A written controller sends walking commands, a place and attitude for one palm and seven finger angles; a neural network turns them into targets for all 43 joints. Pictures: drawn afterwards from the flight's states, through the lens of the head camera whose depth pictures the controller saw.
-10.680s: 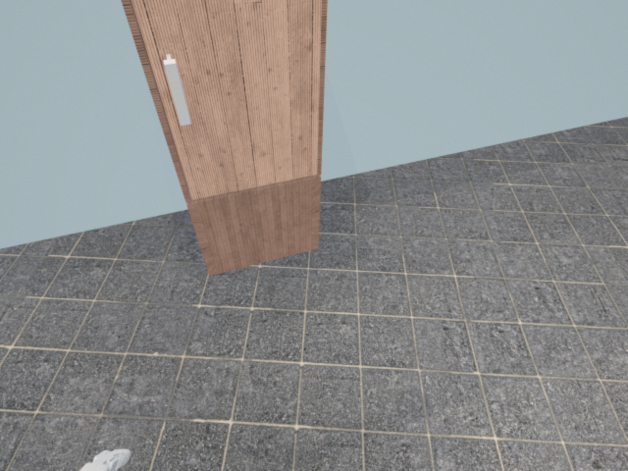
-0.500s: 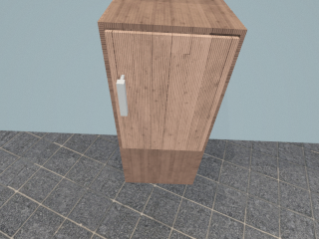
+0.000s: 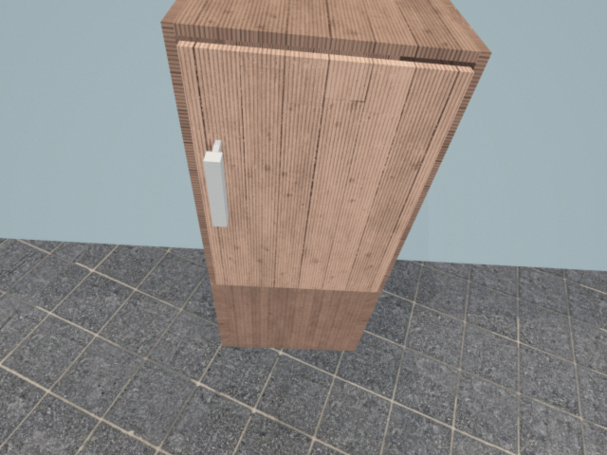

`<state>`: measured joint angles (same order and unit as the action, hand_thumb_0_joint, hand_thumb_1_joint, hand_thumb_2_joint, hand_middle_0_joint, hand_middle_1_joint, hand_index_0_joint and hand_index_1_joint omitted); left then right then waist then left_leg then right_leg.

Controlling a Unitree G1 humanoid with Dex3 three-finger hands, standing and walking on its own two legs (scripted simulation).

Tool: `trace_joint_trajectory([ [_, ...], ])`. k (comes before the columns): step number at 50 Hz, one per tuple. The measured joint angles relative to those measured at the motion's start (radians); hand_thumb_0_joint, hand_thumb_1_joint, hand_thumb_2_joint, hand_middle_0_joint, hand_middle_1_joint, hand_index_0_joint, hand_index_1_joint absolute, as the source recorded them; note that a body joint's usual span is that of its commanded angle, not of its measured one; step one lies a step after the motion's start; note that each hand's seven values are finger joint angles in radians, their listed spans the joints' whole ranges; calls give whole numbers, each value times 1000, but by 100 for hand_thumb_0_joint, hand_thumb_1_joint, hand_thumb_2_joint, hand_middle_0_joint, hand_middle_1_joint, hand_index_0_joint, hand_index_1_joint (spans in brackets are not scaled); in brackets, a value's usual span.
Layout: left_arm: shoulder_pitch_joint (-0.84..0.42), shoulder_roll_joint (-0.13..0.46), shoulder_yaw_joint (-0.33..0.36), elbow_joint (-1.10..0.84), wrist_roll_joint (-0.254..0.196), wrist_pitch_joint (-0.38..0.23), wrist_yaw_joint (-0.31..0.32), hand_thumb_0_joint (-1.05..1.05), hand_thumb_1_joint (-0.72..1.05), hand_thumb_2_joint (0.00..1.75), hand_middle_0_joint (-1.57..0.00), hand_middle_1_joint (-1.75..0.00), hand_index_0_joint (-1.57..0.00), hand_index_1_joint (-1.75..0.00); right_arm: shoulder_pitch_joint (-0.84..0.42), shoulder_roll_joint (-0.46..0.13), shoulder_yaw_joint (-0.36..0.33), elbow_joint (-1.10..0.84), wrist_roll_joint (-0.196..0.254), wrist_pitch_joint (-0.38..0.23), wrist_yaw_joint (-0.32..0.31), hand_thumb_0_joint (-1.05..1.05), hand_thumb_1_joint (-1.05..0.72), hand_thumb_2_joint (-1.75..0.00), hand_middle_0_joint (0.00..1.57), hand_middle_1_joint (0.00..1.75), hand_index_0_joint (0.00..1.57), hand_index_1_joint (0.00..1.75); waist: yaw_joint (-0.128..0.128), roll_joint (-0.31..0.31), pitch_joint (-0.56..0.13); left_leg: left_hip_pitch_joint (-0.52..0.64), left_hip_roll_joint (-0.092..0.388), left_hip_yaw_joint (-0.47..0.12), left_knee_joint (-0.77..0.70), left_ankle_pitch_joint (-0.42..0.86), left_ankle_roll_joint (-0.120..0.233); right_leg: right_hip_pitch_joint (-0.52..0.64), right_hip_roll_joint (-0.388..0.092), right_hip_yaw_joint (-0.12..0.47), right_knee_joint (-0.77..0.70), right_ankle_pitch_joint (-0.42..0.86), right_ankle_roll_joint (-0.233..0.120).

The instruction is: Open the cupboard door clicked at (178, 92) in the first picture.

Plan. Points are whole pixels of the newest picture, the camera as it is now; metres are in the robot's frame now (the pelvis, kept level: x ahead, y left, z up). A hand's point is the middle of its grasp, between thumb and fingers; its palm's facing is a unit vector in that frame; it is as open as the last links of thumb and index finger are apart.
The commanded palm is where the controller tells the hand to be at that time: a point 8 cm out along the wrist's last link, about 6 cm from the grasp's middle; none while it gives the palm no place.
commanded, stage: come to a stop and stand still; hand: left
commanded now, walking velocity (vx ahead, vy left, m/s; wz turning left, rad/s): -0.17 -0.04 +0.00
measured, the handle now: (219, 184) +0.53 +0.19 +0.03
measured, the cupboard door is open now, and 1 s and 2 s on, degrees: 0 0 0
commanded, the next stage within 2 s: look again from close up in 0.98 s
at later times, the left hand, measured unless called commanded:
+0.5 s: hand out of the picture +0.04 +0.16 -0.17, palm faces +0.06 -0.98 -0.20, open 7.2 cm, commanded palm none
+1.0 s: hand out of the picture -0.02 +0.17 -0.16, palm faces +0.04 -0.97 -0.22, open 7.4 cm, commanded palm none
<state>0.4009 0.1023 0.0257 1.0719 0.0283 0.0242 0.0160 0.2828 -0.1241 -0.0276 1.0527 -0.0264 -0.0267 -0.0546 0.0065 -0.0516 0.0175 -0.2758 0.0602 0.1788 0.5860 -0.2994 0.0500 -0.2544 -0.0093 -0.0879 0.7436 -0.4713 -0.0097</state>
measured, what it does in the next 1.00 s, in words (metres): steps on the spot: right foot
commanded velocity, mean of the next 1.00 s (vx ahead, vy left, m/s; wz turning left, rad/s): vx -0.02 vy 0.00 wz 0.00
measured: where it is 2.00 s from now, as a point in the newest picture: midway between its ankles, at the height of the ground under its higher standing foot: outside the picture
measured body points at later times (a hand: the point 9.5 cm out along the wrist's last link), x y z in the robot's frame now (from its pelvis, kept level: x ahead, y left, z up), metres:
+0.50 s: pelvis +0.00 -0.03 +0.01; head +0.00 -0.01 +0.46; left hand +0.04 +0.21 -0.15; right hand +0.01 -0.25 -0.15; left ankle +0.01 +0.09 -0.73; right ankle +0.02 -0.15 -0.73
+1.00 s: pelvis +0.00 -0.01 +0.01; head +0.01 -0.02 +0.45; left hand -0.02 +0.22 -0.15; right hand +0.02 -0.24 -0.16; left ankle +0.01 +0.09 -0.73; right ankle +0.02 -0.15 -0.73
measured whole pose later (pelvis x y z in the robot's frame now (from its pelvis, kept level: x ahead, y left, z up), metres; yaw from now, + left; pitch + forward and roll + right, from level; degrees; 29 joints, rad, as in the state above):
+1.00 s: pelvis +0.00 -0.01 +0.01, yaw +2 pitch +0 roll +0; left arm 0.32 0.16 -0.02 1.07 0.02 -0.01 0.02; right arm 0.29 -0.18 0.00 1.04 -0.02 0.00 -0.01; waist 0.00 0.02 0.02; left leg -0.25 0.02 0.15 0.49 -0.23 0.03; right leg -0.26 -0.09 -0.09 0.51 -0.24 0.03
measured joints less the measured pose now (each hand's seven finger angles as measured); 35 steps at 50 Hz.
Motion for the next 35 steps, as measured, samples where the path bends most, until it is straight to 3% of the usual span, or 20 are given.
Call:
trace_joint_trajectory([
  [3,-62,7,1,-23,-2,5,4,1,91,90,-20,-30,-20,-30,-4,0,8,7,1,5,-5,0,-94,-89,20,30,20,30,-15,15,23,28,-4,-3,-47,23,-2,-36,-26,10,-4,32,13],
  [8,-108,67,19,-56,-1,2,13,3,94,90,-20,-30,-20,-30,-2,8,2,20,8,30,6,1,-93,-89,20,30,20,30,-17,22,50,28,2,-6,-25,11,-24,-5,-55,15,-188,233,23],
  [14,-140,80,18,-80,-3,-8,17,2,93,90,-20,-30,-20,-30,-16,-4,-16,10,16,59,20,0,-92,-89,20,30,20,30,-32,58,54,-3,22,-33,11,2,-49,-12,-39,-11,-177,190,14],
  [30,-136,67,-8,-41,-8,-19,25,1,95,90,-20,-30,-20,-30,-11,-22,4,26,11,46,36,1,-93,-90,20,30,20,30,-11,42,13,48,13,-35,-91,68,-44,49,-35,-19,-296,265,21],
  [35,-108,66,-34,-26,-7,-21,16,1,93,90,-20,-30,-20,-30,4,-43,10,-27,2,40,51,1,-92,-90,20,30,20,30,-28,59,8,-3,3,-42,-16,35,-27,1,-53,-22,-219,229,21],
])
